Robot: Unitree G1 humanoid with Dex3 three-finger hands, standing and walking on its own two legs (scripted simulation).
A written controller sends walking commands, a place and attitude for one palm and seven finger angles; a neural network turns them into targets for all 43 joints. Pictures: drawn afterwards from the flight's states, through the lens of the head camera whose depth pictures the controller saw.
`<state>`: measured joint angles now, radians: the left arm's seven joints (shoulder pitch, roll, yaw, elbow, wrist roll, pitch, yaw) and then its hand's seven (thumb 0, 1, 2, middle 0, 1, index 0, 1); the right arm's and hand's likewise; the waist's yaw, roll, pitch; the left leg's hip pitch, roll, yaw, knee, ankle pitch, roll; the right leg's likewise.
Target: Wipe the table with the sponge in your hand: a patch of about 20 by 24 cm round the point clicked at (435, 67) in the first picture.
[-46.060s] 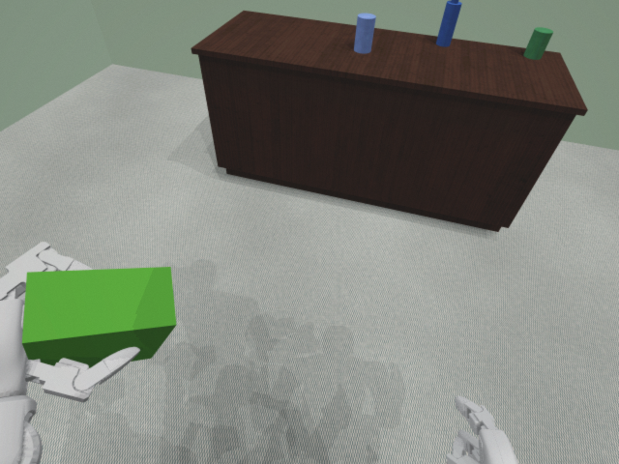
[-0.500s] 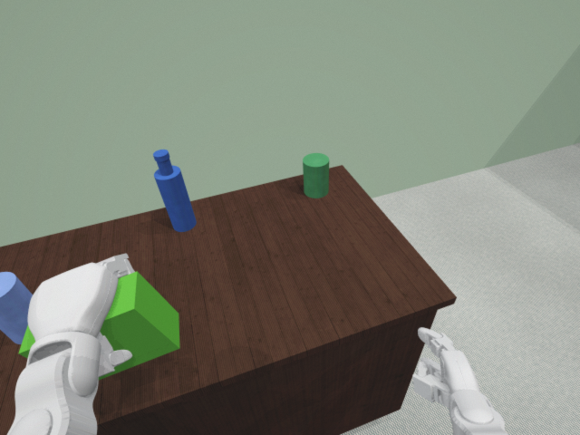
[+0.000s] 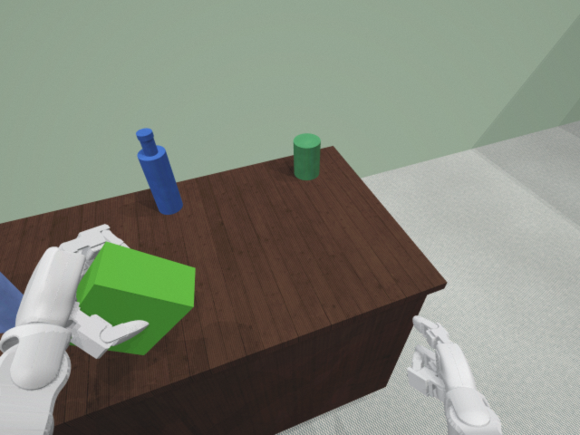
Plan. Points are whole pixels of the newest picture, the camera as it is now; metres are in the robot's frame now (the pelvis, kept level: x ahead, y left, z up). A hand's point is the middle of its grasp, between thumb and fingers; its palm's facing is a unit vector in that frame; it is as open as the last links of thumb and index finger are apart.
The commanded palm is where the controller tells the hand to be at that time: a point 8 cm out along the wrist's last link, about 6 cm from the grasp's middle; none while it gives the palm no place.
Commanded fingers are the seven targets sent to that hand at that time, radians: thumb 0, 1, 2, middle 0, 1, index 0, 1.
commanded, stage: step back with the hand held close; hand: left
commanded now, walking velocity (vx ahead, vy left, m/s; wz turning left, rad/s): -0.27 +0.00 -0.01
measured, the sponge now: (140, 307) +0.23 +0.23 +0.10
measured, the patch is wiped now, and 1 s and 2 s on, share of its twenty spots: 1.00 1.00 1.00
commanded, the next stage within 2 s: stop stepping back and stand still in 1.40 s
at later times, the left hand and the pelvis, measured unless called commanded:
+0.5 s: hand (69, 319) +0.17 +0.27 +0.15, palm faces +0.37 -0.86 -0.36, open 9.8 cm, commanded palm +0.12 +0.31 +0.18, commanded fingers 0.00 0.10 1.30 -1.20 -1.60 -1.20 -1.60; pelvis -0.04 +0.03 -0.02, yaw +0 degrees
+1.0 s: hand (10, 377) +0.11 +0.29 +0.15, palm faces +0.41 -0.80 -0.43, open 9.8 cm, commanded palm +0.05 +0.32 +0.18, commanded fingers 0.00 0.10 1.30 -1.20 -1.60 -1.20 -1.60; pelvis -0.09 +0.03 -0.02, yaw +3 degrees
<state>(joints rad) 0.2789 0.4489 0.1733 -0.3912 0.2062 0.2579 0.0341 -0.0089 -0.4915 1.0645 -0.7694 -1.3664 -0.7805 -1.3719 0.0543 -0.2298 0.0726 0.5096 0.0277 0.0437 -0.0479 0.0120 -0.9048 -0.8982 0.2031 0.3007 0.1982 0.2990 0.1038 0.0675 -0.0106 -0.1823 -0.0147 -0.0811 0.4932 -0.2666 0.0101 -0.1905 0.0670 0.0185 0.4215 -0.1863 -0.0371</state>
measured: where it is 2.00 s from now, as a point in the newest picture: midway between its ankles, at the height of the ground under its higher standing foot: outside the picture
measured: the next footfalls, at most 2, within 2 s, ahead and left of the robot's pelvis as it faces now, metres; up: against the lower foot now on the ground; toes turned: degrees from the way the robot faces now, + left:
right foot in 1.18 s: -0.13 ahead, -0.12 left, +0.00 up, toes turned +3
left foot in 1.44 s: -0.17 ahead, +0.11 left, +0.00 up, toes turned +1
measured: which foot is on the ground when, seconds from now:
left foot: down 0.00-1.00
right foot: down 0.00-0.92, up 0.94-1.00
